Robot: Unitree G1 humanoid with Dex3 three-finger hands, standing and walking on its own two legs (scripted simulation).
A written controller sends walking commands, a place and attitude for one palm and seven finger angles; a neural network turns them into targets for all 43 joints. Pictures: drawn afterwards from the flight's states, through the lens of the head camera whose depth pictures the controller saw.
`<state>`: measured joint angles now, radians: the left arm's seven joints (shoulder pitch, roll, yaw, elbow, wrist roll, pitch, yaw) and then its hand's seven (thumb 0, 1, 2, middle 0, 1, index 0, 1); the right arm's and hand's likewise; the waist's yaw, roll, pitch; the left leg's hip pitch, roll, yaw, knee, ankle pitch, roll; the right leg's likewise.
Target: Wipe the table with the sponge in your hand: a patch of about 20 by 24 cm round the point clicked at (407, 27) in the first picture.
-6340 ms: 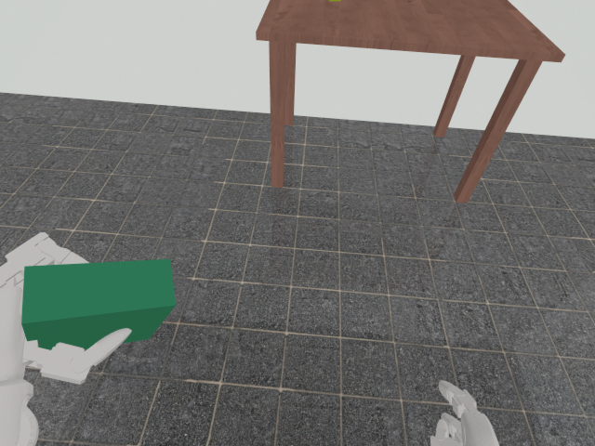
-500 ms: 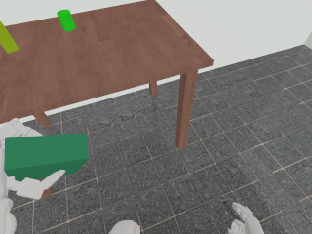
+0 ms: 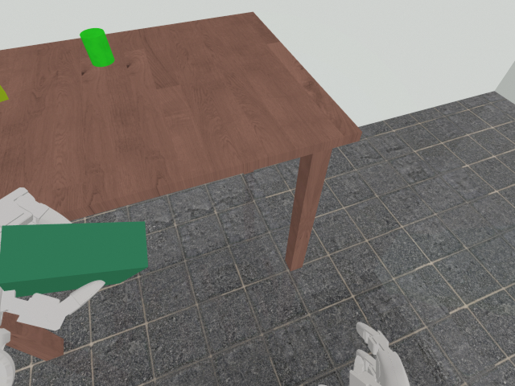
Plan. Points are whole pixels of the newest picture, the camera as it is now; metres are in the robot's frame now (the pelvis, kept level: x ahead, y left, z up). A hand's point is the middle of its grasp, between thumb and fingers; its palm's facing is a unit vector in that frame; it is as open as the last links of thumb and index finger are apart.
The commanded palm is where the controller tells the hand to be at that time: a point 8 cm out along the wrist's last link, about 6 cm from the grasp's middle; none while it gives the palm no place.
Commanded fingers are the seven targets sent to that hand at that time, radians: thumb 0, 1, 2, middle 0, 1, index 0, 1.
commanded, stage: take the last steps up to it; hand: left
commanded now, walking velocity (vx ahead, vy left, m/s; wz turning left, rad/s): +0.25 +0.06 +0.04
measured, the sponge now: (94, 259) +0.22 +0.20 +0.16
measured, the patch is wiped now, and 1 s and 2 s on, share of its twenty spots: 0.00 0.00 0.00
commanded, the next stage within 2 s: come to a stop and stand still in 0.50 s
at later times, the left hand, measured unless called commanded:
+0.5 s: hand (80, 189) +0.31 +0.25 +0.17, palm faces +0.43 -0.79 -0.43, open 9.3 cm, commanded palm +0.25 +0.28 +0.18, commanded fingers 0.00 0.10 1.30 -1.20 -1.60 -1.20 -1.60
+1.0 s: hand (112, 197) +0.31 +0.21 +0.16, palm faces +0.38 -0.80 -0.46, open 9.3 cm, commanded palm +0.25 +0.26 +0.18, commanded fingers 0.00 0.10 1.30 -1.20 -1.60 -1.20 -1.60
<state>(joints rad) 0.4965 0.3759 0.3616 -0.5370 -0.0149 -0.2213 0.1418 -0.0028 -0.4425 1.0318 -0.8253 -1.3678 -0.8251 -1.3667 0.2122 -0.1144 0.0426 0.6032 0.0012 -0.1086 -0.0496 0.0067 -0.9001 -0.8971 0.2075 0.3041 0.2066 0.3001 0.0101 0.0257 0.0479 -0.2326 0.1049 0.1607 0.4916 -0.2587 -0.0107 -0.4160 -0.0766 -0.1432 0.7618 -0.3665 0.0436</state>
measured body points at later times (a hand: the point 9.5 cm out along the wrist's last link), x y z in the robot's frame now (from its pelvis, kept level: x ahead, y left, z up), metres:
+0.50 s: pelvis +0.09 +0.00 -0.01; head +0.11 +0.01 +0.44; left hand +0.28 +0.29 +0.19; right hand +0.27 -0.24 -0.09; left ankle +0.13 +0.12 -0.74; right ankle +0.05 -0.11 -0.69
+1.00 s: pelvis +0.09 -0.02 +0.00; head +0.13 -0.03 +0.44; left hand +0.28 +0.25 +0.19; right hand +0.27 -0.27 -0.09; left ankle +0.10 +0.10 -0.73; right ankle +0.14 -0.11 -0.74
